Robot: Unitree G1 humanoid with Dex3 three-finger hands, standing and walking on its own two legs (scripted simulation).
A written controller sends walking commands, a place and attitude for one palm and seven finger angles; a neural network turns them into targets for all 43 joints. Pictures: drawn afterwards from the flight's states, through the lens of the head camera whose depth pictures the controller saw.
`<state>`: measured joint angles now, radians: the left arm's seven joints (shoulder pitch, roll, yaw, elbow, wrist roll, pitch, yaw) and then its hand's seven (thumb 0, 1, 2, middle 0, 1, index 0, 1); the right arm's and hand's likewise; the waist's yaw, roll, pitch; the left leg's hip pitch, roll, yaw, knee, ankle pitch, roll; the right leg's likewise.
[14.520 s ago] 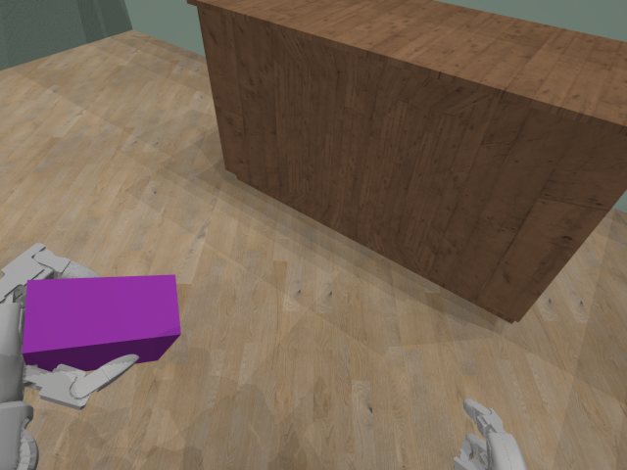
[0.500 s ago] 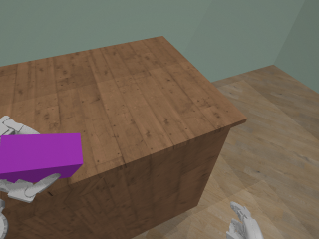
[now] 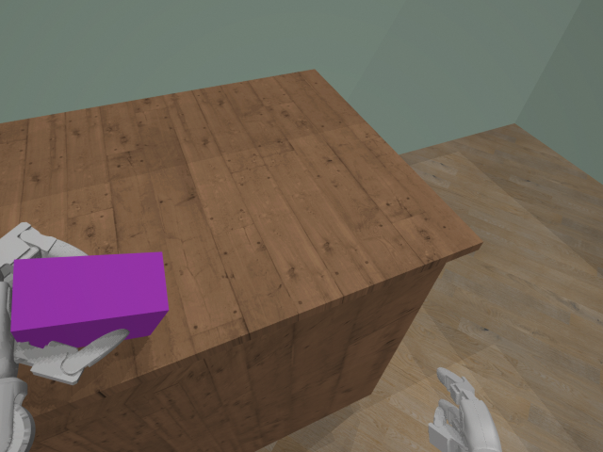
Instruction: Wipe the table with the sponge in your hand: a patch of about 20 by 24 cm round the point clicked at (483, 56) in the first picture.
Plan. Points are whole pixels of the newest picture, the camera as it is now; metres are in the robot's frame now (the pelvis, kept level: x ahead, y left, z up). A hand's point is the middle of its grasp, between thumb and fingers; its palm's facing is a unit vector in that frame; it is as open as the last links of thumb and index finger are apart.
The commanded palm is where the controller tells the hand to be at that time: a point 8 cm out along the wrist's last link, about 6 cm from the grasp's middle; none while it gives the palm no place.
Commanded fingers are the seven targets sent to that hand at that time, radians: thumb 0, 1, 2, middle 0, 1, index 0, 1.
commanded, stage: come to a stop and stand still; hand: left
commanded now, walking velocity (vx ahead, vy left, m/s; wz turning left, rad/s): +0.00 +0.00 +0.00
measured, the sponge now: (114, 301) +0.23 +0.22 +0.14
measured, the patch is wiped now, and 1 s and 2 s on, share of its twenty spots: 0.00 0.00 0.00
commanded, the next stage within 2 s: look again from close up in 0.82 s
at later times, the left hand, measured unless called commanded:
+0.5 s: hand (57, 284) +0.23 +0.27 +0.17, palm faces +0.37 -0.84 -0.40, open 10.2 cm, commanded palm +0.16 +0.29 +0.18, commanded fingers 0.00 0.10 1.30 -1.20 -1.60 -1.20 -1.60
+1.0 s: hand (49, 286) +0.23 +0.28 +0.16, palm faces +0.38 -0.87 -0.32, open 10.2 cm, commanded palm +0.17 +0.31 +0.18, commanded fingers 0.00 0.10 1.30 -1.20 -1.60 -1.20 -1.60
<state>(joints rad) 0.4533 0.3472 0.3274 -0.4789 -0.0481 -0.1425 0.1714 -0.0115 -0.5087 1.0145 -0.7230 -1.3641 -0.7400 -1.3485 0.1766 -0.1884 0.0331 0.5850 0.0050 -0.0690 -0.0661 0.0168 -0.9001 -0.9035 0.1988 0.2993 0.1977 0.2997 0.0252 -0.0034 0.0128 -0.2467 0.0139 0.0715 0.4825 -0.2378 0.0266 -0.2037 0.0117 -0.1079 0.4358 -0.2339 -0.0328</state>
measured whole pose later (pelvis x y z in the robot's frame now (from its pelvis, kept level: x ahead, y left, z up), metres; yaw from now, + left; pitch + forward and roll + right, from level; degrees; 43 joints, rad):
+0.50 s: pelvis -0.01 +0.02 +0.00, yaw -2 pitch +0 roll -1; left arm 0.36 0.39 0.39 -0.39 -0.05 -0.21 0.11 -0.01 -0.51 1.02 -0.72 -1.36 -0.74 -1.35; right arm 0.21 -0.22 0.00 0.57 0.02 -0.13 0.00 0.02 -0.90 -0.90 0.20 0.30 0.20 0.30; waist 0.01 0.00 0.05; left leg -0.26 0.00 0.12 0.48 -0.22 0.06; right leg -0.24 0.00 -0.06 0.45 -0.21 -0.01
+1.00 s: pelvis +0.00 +0.03 +0.00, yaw -1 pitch -1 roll -1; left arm 0.39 0.35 0.34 -0.45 -0.04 -0.20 0.11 -0.01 -0.51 1.02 -0.72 -1.36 -0.74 -1.35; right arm 0.17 -0.19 0.03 0.56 0.01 -0.13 -0.02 0.02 -0.90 -0.90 0.20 0.30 0.20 0.30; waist 0.03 -0.03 0.04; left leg -0.21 -0.01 0.11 0.47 -0.24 0.07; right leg -0.17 -0.01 -0.07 0.41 -0.22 0.01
